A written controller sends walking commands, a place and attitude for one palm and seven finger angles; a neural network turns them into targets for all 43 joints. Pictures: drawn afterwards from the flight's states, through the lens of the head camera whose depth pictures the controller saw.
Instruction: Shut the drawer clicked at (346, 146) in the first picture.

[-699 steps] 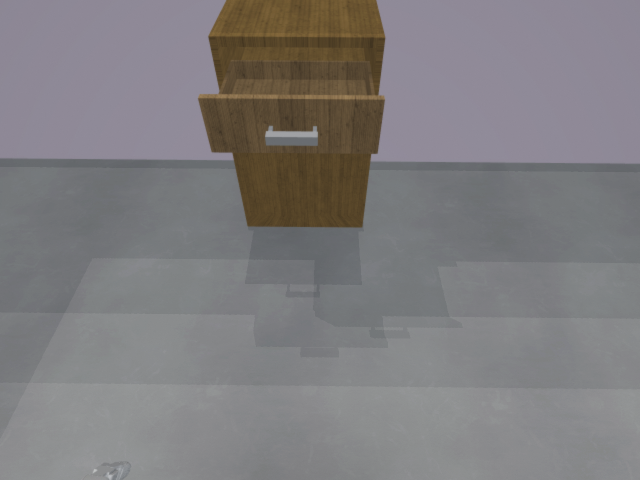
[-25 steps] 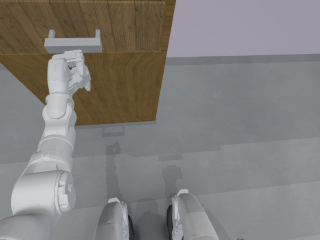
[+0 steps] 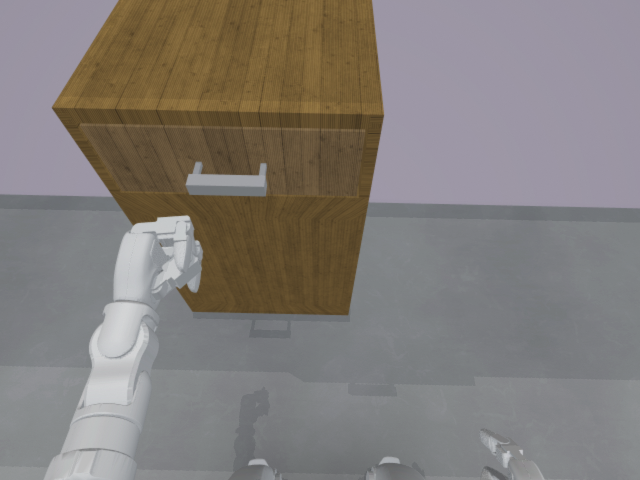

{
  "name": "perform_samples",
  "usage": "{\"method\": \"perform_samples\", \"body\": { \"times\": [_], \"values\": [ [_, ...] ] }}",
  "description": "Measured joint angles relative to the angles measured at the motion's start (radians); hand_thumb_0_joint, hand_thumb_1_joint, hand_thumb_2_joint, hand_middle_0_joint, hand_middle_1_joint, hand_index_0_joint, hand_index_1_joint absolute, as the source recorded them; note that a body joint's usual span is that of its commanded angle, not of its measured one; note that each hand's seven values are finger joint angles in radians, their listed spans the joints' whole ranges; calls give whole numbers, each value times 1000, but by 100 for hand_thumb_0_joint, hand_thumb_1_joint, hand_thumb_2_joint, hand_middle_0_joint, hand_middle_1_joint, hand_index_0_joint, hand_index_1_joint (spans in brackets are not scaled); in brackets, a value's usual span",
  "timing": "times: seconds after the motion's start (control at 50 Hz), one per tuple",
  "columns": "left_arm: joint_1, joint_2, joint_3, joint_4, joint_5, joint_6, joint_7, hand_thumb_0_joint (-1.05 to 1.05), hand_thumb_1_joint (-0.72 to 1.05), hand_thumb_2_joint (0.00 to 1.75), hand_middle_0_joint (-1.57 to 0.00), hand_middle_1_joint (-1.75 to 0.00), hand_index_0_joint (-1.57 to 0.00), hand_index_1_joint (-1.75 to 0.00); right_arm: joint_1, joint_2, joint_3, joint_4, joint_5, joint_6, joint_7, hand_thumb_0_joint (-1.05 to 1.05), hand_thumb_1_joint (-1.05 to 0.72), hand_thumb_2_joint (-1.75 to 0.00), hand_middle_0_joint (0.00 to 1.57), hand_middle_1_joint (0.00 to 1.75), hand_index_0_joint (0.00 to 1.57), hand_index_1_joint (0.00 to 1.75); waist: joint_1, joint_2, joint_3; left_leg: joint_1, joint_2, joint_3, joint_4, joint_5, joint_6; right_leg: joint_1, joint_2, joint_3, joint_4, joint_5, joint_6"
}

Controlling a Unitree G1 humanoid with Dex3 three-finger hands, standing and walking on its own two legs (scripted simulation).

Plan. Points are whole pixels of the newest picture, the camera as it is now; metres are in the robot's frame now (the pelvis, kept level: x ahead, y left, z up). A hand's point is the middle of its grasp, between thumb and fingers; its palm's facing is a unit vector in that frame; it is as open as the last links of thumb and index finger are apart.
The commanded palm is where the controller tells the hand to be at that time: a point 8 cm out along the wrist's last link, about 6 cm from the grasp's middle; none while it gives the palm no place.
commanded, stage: draw the hand back to the body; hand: left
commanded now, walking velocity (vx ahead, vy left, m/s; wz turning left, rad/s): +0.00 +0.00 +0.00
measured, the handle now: (229, 176) +0.59 +0.16 -0.04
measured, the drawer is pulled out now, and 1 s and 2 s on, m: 0.00 0.00 0.00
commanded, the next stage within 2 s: step back with the hand held close in 0.94 s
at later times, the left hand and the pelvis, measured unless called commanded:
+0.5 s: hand (83, 315) +0.25 +0.21 +0.16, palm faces +0.26 -0.91 -0.32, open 3.2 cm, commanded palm +0.20 +0.25 +0.18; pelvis +0.02 +0.00 +0.05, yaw +0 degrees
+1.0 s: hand out of the picture +0.19 +0.24 +0.21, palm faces +0.40 -0.83 -0.40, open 3.2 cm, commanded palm +0.14 +0.28 +0.23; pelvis +0.01 +0.00 +0.06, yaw +0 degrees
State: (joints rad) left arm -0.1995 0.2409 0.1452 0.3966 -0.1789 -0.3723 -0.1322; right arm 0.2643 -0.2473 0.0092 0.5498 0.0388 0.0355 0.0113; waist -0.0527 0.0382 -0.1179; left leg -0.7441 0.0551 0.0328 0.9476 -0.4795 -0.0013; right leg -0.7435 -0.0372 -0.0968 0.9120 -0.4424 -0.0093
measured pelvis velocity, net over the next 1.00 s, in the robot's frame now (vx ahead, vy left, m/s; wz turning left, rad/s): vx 0.01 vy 0.00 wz -0.01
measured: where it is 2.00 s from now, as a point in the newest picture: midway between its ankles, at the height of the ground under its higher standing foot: outside the picture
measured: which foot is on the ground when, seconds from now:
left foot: down 0.00-1.00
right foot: down 0.00-1.00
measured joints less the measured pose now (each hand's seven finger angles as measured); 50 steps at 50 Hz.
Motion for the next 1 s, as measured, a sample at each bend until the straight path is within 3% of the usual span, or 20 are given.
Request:
{"method": "perform_samples", "body": {
  "times": [0.08, 0.14, 0.2, 0.36, 0.54, 0.74, 0.84, 1.0],
  "values": [
    [80, -2, -7, -79, -24, 43, -32, 1, 90, 90, -140, -160, -140, -160, -18, -10, 1, -14, 8, -22, -11, 1, -91, -90, 20, 30, 20, 30, 8, 4, 7, 76, -4, 3, -48, 17, 0, 72, -2, 2, -41, 13, 0],
    [161, 21, -38, -177, 49, 123, 54, 1, 90, 90, -140, -160, -140, -160, -39, -2, 3, -28, 10, -7, -39, 1, -91, -90, 20, 30, 20, 30, 19, -3, 29, 167, -10, 18, -114, 40, -5, 150, -3, 14, -89, 30, 0],
    [244, 37, -66, -262, 95, 204, 137, 1, 90, 90, -140, -160, -140, -160, -55, 2, 13, -39, 10, 3, -70, 1, -91, -90, 20, 30, 20, 30, 29, 1, 50, 265, -15, 26, -197, 72, -2, 242, -3, 19, -162, 57, 2],
    [363, 49, -56, -419, 126, 314, 231, 1, 90, 90, -140, -160, -140, -160, -91, 6, 40, -15, -4, -30, -104, 1, -91, -90, 20, 30, 20, 30, 70, 14, 101, 478, -22, 26, -380, 144, -4, 454, 2, 12, -336, 122, 2],
    [542, 54, 1, -643, 122, 329, 227, 1, 90, 90, -140, -160, -140, -160, -98, 18, 43, 15, -27, -78, -88, 2, -91, -90, 20, 30, 20, 30, 95, 27, 124, 621, -21, 28, -505, 188, -7, 598, 12, 10, -463, 167, 3],
    [707, 92, 112, -840, 116, 306, 230, 1, 90, 90, -140, -160, -140, -160, -73, 17, 24, 46, -35, -119, -76, 2, -90, -90, 20, 30, 20, 30, 114, 40, 126, 665, -18, 25, -522, 191, -6, 650, 17, 7, -497, 178, 5],
    [749, 98, 155, -891, 116, 277, 236, 1, 90, 90, -140, -160, -141, -160, -67, 15, 15, 59, -34, -141, -79, 2, -90, -90, 20, 30, 20, 30, 120, 47, 128, 669, -19, 27, -515, 189, -4, 656, 16, 9, -494, 179, 7],
    [723, 71, 134, -846, 122, 275, 238, 1, 90, 90, -141, -160, -141, -160, -68, 20, 15, 74, -35, -152, -88, 2, -90, -90, 20, 30, 20, 30, 119, 35, 146, 666, -22, 30, -513, 199, 1, 651, 13, 12, -491, 190, 8]
  ]
}}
